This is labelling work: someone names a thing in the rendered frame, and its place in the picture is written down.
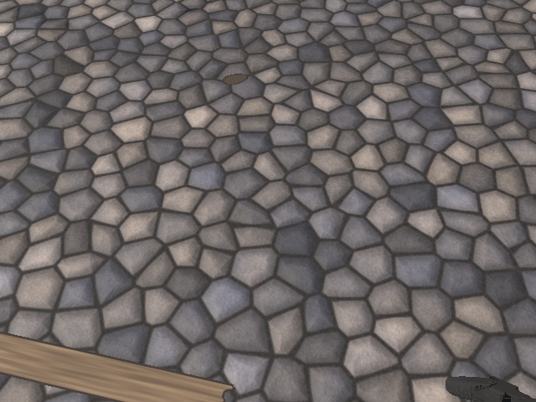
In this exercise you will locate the robot right hand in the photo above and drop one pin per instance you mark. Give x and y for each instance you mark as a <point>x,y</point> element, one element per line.
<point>485,390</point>

